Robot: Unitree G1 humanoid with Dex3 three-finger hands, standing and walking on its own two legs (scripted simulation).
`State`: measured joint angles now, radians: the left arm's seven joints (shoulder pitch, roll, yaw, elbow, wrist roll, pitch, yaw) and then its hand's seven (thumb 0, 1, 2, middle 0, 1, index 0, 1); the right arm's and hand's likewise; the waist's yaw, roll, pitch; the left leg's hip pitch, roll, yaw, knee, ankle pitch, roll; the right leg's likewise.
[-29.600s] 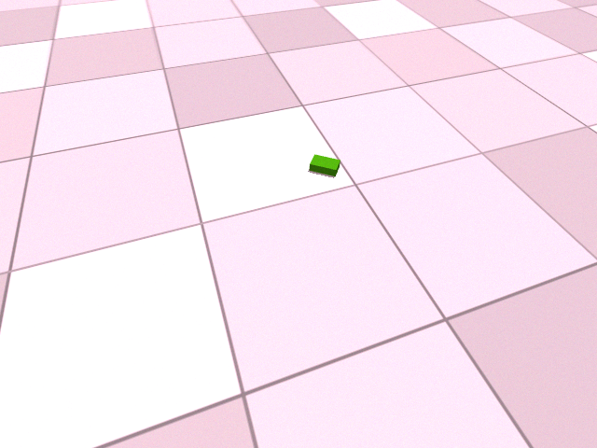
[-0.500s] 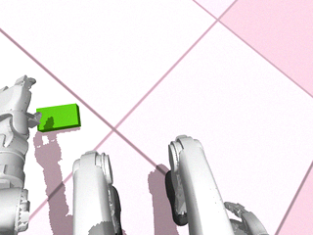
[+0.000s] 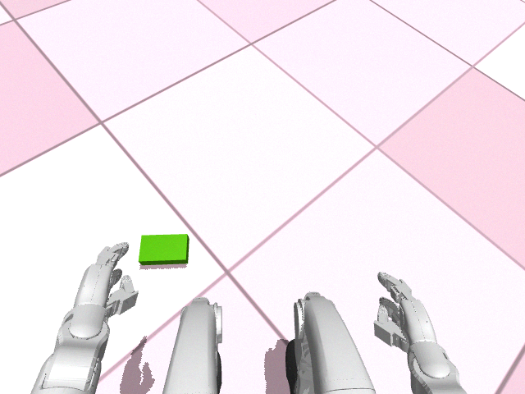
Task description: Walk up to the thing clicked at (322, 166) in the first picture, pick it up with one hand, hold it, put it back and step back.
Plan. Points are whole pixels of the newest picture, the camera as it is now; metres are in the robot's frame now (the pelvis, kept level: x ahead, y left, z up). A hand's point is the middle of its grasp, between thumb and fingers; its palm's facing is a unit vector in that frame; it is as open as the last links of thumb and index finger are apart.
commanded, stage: home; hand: left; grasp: from above
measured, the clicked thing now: (164, 249) +0.50 +0.27 -0.55
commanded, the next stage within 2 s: none
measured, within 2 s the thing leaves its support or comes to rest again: neither
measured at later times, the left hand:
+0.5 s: hand (95, 299) +0.23 +0.19 +0.10, palm faces +0.09 -0.98 -0.20, open 7.4 cm
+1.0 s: hand (95, 312) +0.22 +0.18 +0.10, palm faces +0.09 -0.98 -0.19, open 7.4 cm
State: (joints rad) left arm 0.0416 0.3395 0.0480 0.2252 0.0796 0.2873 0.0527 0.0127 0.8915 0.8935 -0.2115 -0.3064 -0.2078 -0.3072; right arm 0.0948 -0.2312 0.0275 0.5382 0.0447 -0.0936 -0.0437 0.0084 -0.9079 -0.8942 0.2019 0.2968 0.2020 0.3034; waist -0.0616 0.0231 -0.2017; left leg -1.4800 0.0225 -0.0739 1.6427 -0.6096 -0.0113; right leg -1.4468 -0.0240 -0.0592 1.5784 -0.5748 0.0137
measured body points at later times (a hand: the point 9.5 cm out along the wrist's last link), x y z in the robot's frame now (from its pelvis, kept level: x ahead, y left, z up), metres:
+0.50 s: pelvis +0.07 +0.00 +0.14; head +0.08 +0.01 +0.59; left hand +0.23 +0.24 +0.11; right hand +0.21 -0.25 +0.08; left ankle +0.07 +0.12 -0.54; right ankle +0.08 -0.13 -0.54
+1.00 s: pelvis +0.07 +0.00 +0.15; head +0.08 +0.01 +0.60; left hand +0.22 +0.23 +0.12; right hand +0.24 -0.24 +0.09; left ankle +0.07 +0.12 -0.54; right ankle +0.08 -0.13 -0.54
